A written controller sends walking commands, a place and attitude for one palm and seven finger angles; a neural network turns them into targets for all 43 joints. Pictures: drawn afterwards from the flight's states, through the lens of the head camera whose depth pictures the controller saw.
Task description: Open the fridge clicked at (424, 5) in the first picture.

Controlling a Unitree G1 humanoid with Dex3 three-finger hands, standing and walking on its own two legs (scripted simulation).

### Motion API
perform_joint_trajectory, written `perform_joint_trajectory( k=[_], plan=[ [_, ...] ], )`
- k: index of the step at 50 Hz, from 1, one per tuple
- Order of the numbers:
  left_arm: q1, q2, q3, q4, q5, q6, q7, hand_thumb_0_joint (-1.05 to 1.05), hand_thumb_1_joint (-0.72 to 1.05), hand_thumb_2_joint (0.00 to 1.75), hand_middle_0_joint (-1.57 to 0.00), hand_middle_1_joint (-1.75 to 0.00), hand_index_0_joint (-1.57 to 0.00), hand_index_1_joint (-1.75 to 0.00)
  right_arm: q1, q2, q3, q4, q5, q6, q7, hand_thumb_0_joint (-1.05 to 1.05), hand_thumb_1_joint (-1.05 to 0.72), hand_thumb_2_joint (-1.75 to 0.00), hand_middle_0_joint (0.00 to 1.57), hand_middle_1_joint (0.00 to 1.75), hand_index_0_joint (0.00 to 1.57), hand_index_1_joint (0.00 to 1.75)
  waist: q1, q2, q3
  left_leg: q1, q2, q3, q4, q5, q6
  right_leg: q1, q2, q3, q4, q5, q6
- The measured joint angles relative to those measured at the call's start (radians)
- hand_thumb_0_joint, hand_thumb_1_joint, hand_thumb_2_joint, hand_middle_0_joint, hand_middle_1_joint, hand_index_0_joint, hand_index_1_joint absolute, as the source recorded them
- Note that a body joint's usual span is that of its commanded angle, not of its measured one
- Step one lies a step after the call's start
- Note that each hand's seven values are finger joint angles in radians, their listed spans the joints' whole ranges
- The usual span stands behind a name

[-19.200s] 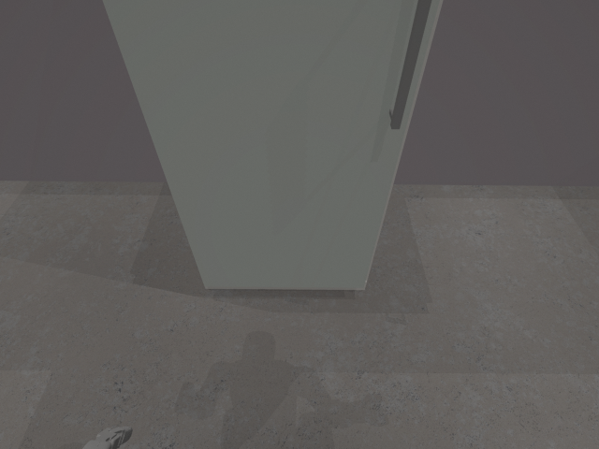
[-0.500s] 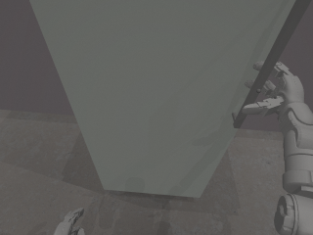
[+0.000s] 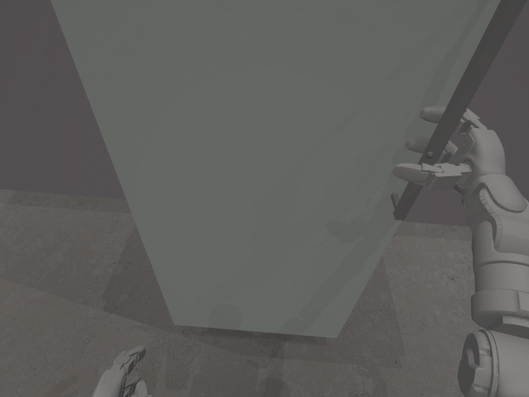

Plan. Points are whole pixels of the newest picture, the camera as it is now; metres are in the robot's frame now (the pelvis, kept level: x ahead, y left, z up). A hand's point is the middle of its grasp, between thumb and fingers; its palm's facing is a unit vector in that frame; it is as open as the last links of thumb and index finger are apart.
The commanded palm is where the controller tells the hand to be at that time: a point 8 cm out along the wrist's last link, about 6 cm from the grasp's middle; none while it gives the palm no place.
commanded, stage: grip the handle and tug to test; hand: right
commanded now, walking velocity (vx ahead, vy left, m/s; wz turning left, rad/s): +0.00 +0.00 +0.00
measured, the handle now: (439, 125) +0.46 -0.21 +0.23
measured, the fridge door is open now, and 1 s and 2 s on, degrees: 0 0 8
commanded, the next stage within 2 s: pull the door a little, standing still in 1.14 s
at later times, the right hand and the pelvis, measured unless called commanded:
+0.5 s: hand (432, 161) +0.40 -0.20 +0.20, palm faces +0.02 +1.00 +0.00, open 6.1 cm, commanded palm +0.37 -0.24 +0.20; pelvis +0.00 +0.00 +0.00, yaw +0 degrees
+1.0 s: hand (431, 161) +0.40 -0.19 +0.20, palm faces +0.04 +1.00 -0.01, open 6.0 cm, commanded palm +0.36 -0.24 +0.20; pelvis +0.00 +0.00 +0.00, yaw +0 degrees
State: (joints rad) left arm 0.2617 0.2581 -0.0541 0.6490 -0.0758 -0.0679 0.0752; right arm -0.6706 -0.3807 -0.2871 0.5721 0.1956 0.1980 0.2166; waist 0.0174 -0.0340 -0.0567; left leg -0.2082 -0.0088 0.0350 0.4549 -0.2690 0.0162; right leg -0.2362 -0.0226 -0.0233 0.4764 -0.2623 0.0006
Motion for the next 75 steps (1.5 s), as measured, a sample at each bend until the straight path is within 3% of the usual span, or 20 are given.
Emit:
perform_joint_trajectory(
  k=[20, 46, 58, 69, 75],
  plan=[
    [-0.02, 0.004, 0.003, -0.01, 0.0, 0.007, 0.004, 0.01, 0.9, 0.9, -0.2, -0.3, -0.2, -0.3, 0.039, -0.001, 0.007, -0.074, 0.002, 0.036, -0.008, 0.0, -0.65, -0.79, 0.37, 1.34, 0.37, 1.34, -0.008, 0.003, 0.011, 0.011, 0.001, 0.004, -0.006, 0.002, 0.0, 0.008, 0.001, 0.004, -0.003, 0.002, 0.0],
    [-0.032, -0.006, -0.001, -0.009, 0.006, 0.031, 0.001, 0.01, 0.9, 0.9, -0.2, -0.3, -0.21, -0.3, 0.065, 0.028, 0.018, -0.14, 0.002, 0.072, -0.034, 0.01, -0.7, -0.82, 0.34, 1.36, 0.33, 1.36, -0.014, 0.001, 0.008, 0.022, 0.005, -0.002, -0.017, 0.004, -0.005, 0.021, 0.006, -0.001, -0.015, 0.003, -0.004],
    [-0.039, -0.005, 0.0, -0.035, 0.004, 0.047, -0.009, 0.01, 0.9, 0.9, -0.2, -0.3, -0.2, -0.3, 0.161, 0.027, -0.015, -0.256, 0.014, 0.102, -0.038, 0.01, -0.74, -0.78, 0.31, 1.36, 0.3, 1.34, -0.005, -0.001, 0.0, 0.038, -0.001, -0.024, -0.025, -0.001, -0.004, 0.05, 0.0, -0.023, -0.032, -0.007, -0.003],
    [-0.054, -0.001, 0.009, -0.035, 0.004, 0.057, -0.008, 0.01, 0.9, 0.9, -0.2, -0.3, -0.2, -0.3, 0.189, 0.038, -0.006, -0.338, 0.024, 0.149, -0.031, 0.01, -0.73, -0.79, 0.32, 1.35, 0.31, 1.34, -0.022, 0.0, -0.004, 0.044, -0.001, -0.018, -0.028, -0.015, -0.005, 0.051, 0.0, -0.017, -0.028, -0.021, -0.002],
    [-0.069, -0.009, 0.008, -0.051, 0.006, 0.066, -0.02, 0.01, 0.9, 0.9, -0.2, -0.3, -0.2, -0.3, 0.242, 0.048, -0.022, -0.405, 0.028, 0.167, -0.049, 0.01, -0.74, -0.79, 0.31, 1.35, 0.29, 1.33, -0.018, -0.007, -0.013, 0.048, -0.001, -0.027, -0.029, -0.018, -0.006, 0.061, 0.0, -0.026, -0.037, -0.025, -0.002]
  ],
)
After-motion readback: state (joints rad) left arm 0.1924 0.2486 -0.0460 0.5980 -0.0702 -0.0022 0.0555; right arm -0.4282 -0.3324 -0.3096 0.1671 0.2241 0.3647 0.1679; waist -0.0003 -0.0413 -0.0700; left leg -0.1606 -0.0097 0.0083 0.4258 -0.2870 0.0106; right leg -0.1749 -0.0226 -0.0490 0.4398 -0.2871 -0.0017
